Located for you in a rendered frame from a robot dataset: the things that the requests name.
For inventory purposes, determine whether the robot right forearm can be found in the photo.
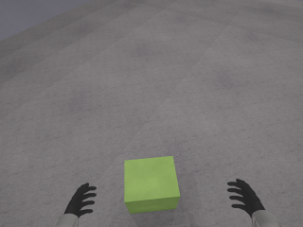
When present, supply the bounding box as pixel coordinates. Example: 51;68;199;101
251;210;284;227

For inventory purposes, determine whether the robot left forearm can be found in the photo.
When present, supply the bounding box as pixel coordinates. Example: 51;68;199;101
52;213;79;227

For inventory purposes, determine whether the left robot hand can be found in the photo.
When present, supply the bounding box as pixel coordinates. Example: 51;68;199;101
64;183;97;218

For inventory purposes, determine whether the right robot hand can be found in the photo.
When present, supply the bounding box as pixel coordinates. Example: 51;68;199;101
227;179;265;218

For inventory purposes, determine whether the carton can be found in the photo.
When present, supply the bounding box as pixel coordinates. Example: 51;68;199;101
124;156;181;214

